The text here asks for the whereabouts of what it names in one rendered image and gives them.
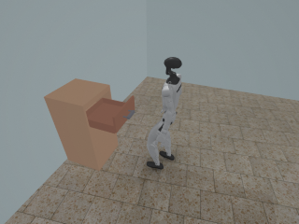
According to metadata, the robot shin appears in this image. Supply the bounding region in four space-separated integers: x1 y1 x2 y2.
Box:
147 144 160 166
164 132 172 156

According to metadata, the robot left hand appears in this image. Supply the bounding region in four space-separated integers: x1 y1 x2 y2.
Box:
155 134 166 147

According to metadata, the handle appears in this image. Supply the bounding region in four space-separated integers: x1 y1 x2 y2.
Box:
123 110 135 119

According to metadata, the drawer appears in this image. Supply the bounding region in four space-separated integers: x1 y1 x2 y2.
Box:
86 95 135 133

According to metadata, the left robot shin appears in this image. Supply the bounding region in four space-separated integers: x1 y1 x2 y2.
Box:
147 144 160 166

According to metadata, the right robot upper arm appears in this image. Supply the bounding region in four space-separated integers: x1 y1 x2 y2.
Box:
176 74 182 95

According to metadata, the cabinet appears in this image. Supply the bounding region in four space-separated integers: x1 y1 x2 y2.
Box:
44 78 119 171

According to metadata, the right robot shin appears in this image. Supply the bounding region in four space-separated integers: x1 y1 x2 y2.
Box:
164 132 172 156

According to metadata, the left robot upper arm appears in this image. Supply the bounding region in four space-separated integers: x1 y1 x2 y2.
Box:
162 85 175 116

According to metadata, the robot left forearm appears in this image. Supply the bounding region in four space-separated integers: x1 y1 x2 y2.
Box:
160 111 173 136

